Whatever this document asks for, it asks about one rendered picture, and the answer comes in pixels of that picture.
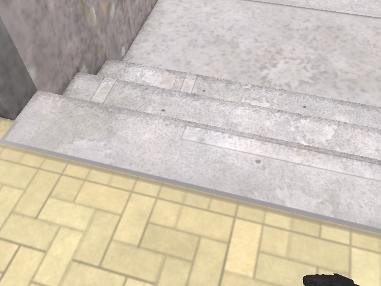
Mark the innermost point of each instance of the right robot hand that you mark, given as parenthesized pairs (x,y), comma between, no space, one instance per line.
(327,280)

